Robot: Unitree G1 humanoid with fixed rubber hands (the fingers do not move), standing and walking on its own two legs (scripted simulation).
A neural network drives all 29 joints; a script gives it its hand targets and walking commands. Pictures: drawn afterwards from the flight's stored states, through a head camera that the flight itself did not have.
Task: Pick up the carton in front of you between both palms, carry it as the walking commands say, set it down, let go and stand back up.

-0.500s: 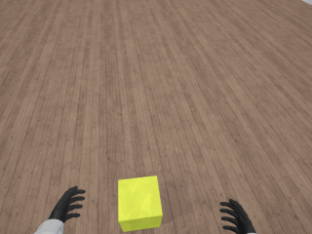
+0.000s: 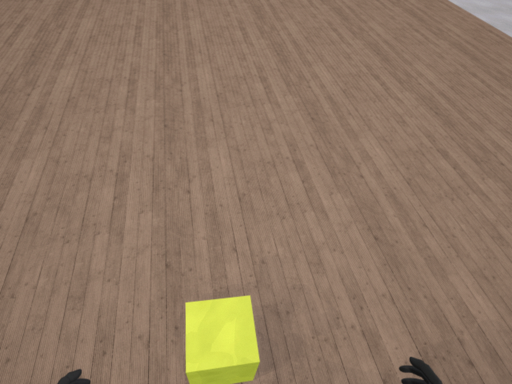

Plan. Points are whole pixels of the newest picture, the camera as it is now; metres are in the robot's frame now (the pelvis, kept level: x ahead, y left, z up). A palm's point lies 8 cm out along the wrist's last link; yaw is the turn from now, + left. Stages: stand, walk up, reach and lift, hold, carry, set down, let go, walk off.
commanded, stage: stand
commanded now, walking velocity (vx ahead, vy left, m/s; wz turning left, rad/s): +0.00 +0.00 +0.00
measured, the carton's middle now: (220, 343) +0.37 +0.06 -0.65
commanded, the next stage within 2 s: none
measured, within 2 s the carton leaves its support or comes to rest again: neither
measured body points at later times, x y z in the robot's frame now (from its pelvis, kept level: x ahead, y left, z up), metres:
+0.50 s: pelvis +0.00 +0.01 +0.00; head +0.00 +0.02 +0.45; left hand +0.11 +0.31 -0.12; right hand +0.12 -0.30 -0.10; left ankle +0.00 +0.11 -0.74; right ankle -0.05 -0.13 -0.74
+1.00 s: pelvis -0.01 +0.01 +0.01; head -0.01 +0.02 +0.46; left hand +0.08 +0.33 -0.11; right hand +0.09 -0.31 -0.10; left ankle +0.00 +0.11 -0.74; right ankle -0.05 -0.13 -0.74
